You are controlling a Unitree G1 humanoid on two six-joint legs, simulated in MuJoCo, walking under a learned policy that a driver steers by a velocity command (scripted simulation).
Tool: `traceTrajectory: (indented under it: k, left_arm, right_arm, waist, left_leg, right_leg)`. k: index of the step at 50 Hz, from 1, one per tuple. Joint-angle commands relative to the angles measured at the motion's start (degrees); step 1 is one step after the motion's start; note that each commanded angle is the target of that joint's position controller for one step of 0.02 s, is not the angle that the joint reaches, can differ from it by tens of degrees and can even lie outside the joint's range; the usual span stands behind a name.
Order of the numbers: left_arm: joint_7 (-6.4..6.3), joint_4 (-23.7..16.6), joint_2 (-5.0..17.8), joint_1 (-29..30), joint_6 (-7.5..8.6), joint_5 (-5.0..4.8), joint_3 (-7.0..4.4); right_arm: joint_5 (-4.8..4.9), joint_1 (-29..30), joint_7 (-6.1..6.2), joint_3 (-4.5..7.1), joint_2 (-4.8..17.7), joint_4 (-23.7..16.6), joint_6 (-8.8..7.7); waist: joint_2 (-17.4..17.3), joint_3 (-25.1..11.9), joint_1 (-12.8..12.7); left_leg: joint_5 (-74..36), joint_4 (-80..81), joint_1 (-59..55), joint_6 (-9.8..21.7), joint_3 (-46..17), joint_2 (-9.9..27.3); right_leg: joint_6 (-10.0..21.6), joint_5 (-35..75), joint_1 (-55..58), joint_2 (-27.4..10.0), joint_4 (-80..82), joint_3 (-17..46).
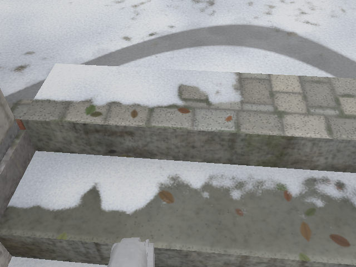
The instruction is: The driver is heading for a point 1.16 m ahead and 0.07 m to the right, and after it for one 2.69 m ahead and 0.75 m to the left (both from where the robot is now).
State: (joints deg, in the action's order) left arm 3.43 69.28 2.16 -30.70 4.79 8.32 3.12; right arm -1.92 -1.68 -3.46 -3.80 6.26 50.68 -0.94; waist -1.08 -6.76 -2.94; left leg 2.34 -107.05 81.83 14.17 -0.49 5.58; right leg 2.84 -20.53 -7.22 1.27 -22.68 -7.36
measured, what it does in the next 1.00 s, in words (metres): climbs: left foot 0.16 m higher, then right foot 0.16 m higher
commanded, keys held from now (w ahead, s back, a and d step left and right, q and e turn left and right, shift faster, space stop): w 1.00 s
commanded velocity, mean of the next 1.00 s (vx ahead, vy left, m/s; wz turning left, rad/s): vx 0.50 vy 0.00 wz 0.00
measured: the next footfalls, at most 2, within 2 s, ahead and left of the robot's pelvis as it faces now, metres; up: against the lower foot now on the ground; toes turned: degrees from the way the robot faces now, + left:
left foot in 0.12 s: +0.27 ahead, +0.13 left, +0.16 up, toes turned +5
right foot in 0.70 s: +0.59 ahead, -0.09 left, +0.32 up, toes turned -7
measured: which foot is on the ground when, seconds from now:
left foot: up 0.00-0.10, down 0.12-0.78, up 0.80-1.00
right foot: down 0.00-0.16, up 0.18-0.68, down 0.70-1.00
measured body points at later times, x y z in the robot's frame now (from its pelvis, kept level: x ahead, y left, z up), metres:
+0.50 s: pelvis +0.28 +0.05 +0.15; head +0.28 +0.05 +0.60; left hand +0.44 +0.25 +0.03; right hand +0.15 -0.12 -0.01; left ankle +0.23 +0.13 -0.58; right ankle +0.36 -0.09 -0.29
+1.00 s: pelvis +0.56 -0.01 +0.29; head +0.57 -0.01 +0.74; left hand +0.50 +0.22 +0.14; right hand +0.67 -0.25 +0.16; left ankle +0.60 +0.17 -0.18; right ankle +0.55 -0.08 -0.42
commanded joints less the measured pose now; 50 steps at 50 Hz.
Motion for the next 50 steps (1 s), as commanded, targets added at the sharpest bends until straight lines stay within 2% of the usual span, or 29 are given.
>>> traceTrajectory:
  k: [1,3,5,7,8,9,10,11,12,14,16,18,21,22,27,28,30,32,35,36,37,38,39,40,42,43,45,46,50]
  left_arm:
    - [2.05,-1.5,5.2,-5.3,0.8,-2.0,0.02]
    - [2.45,-4.5,6.8,-2.4,1.94,-4.88,0.27]
    - [2.28,-4.4,14.2,-2.4,2.79,-5.73,-1.68]
    - [2.96,-3.2,16.8,-2.5,3.32,-5.36,-3.51]
    - [2.71,-3.4,12.1,-8.7,3.94,-3.46,-3.29]
    - [3.03,-3.8,11.8,-6.3,3.53,-4.39,-3.69]
    - [3.82,-4.8,6.4,-1.0,1.98,-4.15,-3.12]
    - [3.88,-4.8,7.6,2.7,1.08,-6.34,-4.54]
    - [2.74,-4.9,8.7,5.9,1.58,-6.99,-5.96]
    - [-0.27,-9.1,6.8,13.4,2.72,-7.85,-5.81]
    - [-0.17,-11.5,4.4,15.6,1.56,-7.98,-4.51]
    - [0.37,-12.0,3.5,15.3,-0.26,-7.19,-3.6]
    - [1.13,-13.8,5.8,19.4,-1.41,-6.17,-3.33]
    - [1.41,-15.0,5.7,23.2,-1.6,-6.01,-2.64]
    - [-1.09,-26.9,7.1,41.8,-2.23,-7.16,-0.26]
    - [-1.36,-28.2,7.7,45.0,-2.81,-7.02,-0.38]
    - [-0.12,-31.6,6.4,54.7,-5.33,-6.35,0.16]
    - [1.75,-30.1,4.3,49.8,-5.74,-5.82,0.02]
    - [2.53,-28.6,6.0,42.1,-4.73,-6.11,-1.29]
    - [1.85,-28.1,7.5,38.2,-3.94,-5.58,-2.06]
    - [0.99,-26.7,9.6,31.9,-3.53,-7.33,-2.45]
    - [0.26,-24.0,12.7,23.0,-4.21,-7.04,-3.65]
    - [-0.57,-19.2,16.0,11.9,-4.59,-5.08,-4.68]
    - [-1.61,-15.8,20.0,2.9,-4.1,-3.04,-6.53]
    - [-2.25,-12.0,15.9,7.1,-1.8,-4.16,-6.27]
    - [-1.58,-11.0,12.4,11.2,-1.52,-4.45,-5.66]
    - [-0.48,-9.5,5.8,19.3,-1.53,-5.0,-3.59]
    - [0.2,-8.4,5.5,18.6,-1.73,-3.39,-3.24]
    - [-0.37,-8.3,4.1,18.0,-0.16,-2.49,-2.49]
  right_arm:
    - [-0.91,23.7,-0.43,-0.26,1.8,-11.7,2.31]
    - [-1.16,18.9,-1.87,0.26,0.6,-10.6,2.6]
    - [-0.57,16.5,-2.41,0.9,1.7,-11.4,2.72]
    - [-0.39,8.3,-2.0,2.68,4.8,-10.0,1.13]
    - [0.38,1.1,-1.37,2.81,5.7,-7.4,0.31]
    - [-0.29,-8.6,-0.85,3.5,7.5,-4.5,0.63]
    - [-1.41,-22.6,0.29,4.82,11.4,2.1,0.13]
    - [-1.96,-27.7,1.43,6.34,14.4,4.3,-1.34]
    - [-1.19,-25.2,2.26,6.55,13.8,6.5,-2.81]
    - [0.27,-18.9,1.23,6.01,8.5,8.6,-3.28]
    - [0.15,-11.8,0.34,3.39,1.0,10.1,-2.61]
    - [-1.71,-12.6,-0.24,2.51,-1.4,11.7,-3.08]
    - [-2.71,-11.5,0.42,2.2,-1.4,10.5,-4.81]
    - [-3.57,-16.3,1.05,1.89,-1.2,12.6,-4.81]
    - [-7.08,-35.5,1.3,0.34,0.4,20.8,-5.22]
    - [-6.54,-38.4,0.94,0.21,0.0,21.3,-5.42]
    - [-3.17,-34.4,-1.14,-0.08,0.6,17.8,-4.88]
    - [-0.73,-33.0,-1.91,-0.04,3.2,15.1,-5.92]
    - [0.08,-33.1,-2.05,2.46,11.5,15.5,-7.11]
    - [-0.99,-32.7,-2.28,3.52,12.6,15.3,-7.46]
    - [-3.05,-37.7,-2.84,3.28,8.6,15.9,-8.23]
    - [-2.62,-34.2,-3.29,4.05,9.5,14.6,-7.97]
    - [-2.52,-30.0,-4.5,3.9,5.4,13.9,-6.96]
    - [-0.29,-25.0,-4.76,4.9,4.3,13.6,-5.78]
    - [0.75,-18.7,-2.6,5.96,3.9,11.9,-6.47]
    - [1.19,-16.5,-1.14,5.83,2.9,9.8,-6.73]
    - [1.96,-15.2,-0.39,4.42,0.4,7.2,-5.7]
    - [1.61,-15.2,-0.5,4.21,0.5,6.8,-4.53]
    - [-0.76,-11.8,-1.96,3.27,1.8,5.9,-3.14]
  waist:
    - [6.7,7.9,-2.3]
    - [8.6,6.3,0.8]
    - [10.4,5.8,4.4]
    - [13.1,-0.7,7.5]
    - [5.6,-11.6,5.7]
    - [1.0,-14.8,10.4]
    - [-9.0,-12.8,13.9]
    - [-9.4,-8.8,14.4]
    - [-7.1,-1.9,12.0]
    - [-0.9,0.9,6.7]
    - [1.9,-0.5,1.3]
    - [2.0,-0.2,-1.7]
    - [-0.5,2.0,-2.4]
    - [-3.0,2.9,0.3]
    - [1.9,5.2,6.2]
    - [-0.1,6.4,7.9]
    - [-4.3,7.6,8.7]
    - [-6.4,7.7,6.5]
    - [-9.4,2.6,1.2]
    - [-11.2,-1.4,0.4]
    - [-4.6,-11.1,1.4]
    - [0.8,-12.3,-3.5]
    - [7.6,-11.2,-7.2]
    - [11.8,-7.9,-9.2]
    - [8.1,2.5,-4.2]
    - [1.5,1.6,-1.1]
    - [-1.4,-0.1,5.0]
    - [-0.9,-0.3,6.7]
    - [2.3,3.5,7.6]
  left_leg:
    - [6.0,17.8,-9.5,-2.2,7.2,3.0]
    - [11.8,20.7,-27.4,-4.1,10.1,-1.0]
    - [18.0,31.1,-32.4,-4.5,12.4,-5.7]
    - [14.6,41.9,-45.0,-2.3,10.1,-8.4]
    - [-0.2,40.3,-68.4,1.9,-1.1,-4.2]
    - [13.5,54.4,-78.0,3.6,-14.8,-1.2]
    - [22.2,71.9,-87.9,6.2,-31.8,5.4]
    - [35.2,80.8,-80.0,5.1,-46.6,9.0]
    - [35.2,81.2,-70.2,2.7,-42.3,9.4]
    - [16.0,79.9,-62.9,0.2,-31.8,10.2]
    - [7.4,81.4,-59.6,-3.2,-24.6,10.0]
    - [4.4,82.1,-59.6,-4.6,-13.5,6.2]
    - [9.8,87.6,-54.6,-2.3,-2.2,1.3]
    - [10.6,89.3,-57.0,0.4,-4.3,2.4]
    - [8.6,93.1,-76.3,-1.7,-7.0,6.9]
    - [7.0,94.7,-76.4,-0.8,-7.4,7.3]
    - [2.9,104.7,-59.7,1.0,-3.6,8.1]
    - [-11.2,104.5,-62.1,1.4,-0.2,9.5]
    - [-66.6,91.9,-80.0,1.0,4.0,8.9]
    - [-77.8,86.7,-81.4,-0.9,5.0,9.3]
    - [-72.4,78.2,-65.0,-4.3,2.2,6.9]
    - [-55.2,68.5,-55.4,-5.1,0.5,2.5]
    - [-22.8,55.5,-42.9,-5.8,-3.2,-3.1]
    - [1.2,26.6,-36.4,-8.1,-10.6,-7.7]
    - [-3.1,4.5,-27.7,-5.1,-16.6,-7.8]
    - [-3.7,0.7,-26.3,-2.9,-18.4,-9.6]
    - [-4.3,-4.0,-21.4,0.3,-18.2,-7.9]
    - [-5.5,-6.7,-17.5,0.7,-16.4,-8.0]
    - [-1.2,-7.1,-13.1,0.7,-7.2,-4.5]
  right_leg:
    - [12.9,17.7,-8.5,-16.3,20.8,10.0]
    - [12.0,32.4,-13.0,-15.9,19.1,4.7]
    - [13.0,69.5,-1.4,-17.3,12.9,3.6]
    - [10.2,93.8,7.0,-17.6,2.3,2.4]
    - [6.6,84.7,-7.8,-13.7,-8.7,4.6]
    - [6.2,63.5,-18.5,-8.0,-18.7,7.5]
    - [4.7,20.2,-34.3,-2.0,-34.9,12.1]
    - [3.8,19.1,-40.9,-0.4,-60.2,21.2]
    - [3.9,21.5,-43.3,-1.4,-72.4,22.9]
    - [7.8,21.9,-48.0,0.1,-83.5,22.9]
    - [12.2,21.9,-53.5,-0.7,-91.7,22.3]
    - [14.0,22.7,-60.2,-2.0,-91.6,20.7]
    - [12.6,18.6,-60.5,-5.5,-91.2,11.5]
    - [12.6,14.8,-65.9,-5.3,-101.0,9.8]
    - [13.0,14.1,-83.1,-10.1,-83.6,7.3]
    - [12.0,16.3,-82.5,-11.0,-77.9,5.8]
    - [9.5,6.4,-59.7,-10.0,-63.2,0.9]
    - [7.7,3.1,-48.4,-6.1,-62.3,-2.9]
    - [7.8,-3.3,-37.3,0.8,-46.1,-4.7]
    - [8.6,4.1,-28.4,1.0,-44.2,-3.4]
    - [12.2,15.0,-4.9,-3.0,-46.1,7.3]
    - [12.8,4.3,3.4,-4.7,-33.6,18.0]
    - [15.6,-4.8,10.6,-9.6,-18.6,32.6]
    - [17.9,-11.8,4.4,-16.2,-4.0,51.7]
    - [12.8,-13.3,-10.7,-15.6,-4.7,43.6]
    - [10.4,1.5,-11.9,-16.3,-4.7,39.6]
    - [6.0,16.8,-15.1,-16.9,-3.9,31.0]
    - [5.7,21.4,-14.7,-15.6,-3.2,25.9]
    - [8.7,8.3,-19.5,-8.2,4.1,10.3]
